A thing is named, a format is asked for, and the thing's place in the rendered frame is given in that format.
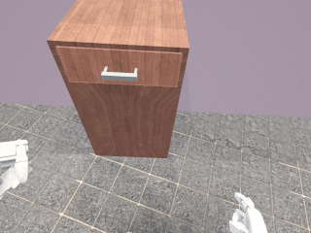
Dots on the left robot hand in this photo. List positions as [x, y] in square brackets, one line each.
[13, 156]

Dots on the cabinet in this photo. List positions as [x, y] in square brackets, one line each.
[125, 119]

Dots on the right robot hand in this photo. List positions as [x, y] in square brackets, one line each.
[251, 222]

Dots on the drawer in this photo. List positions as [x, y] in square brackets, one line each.
[153, 67]

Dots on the handle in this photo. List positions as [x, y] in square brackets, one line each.
[119, 76]

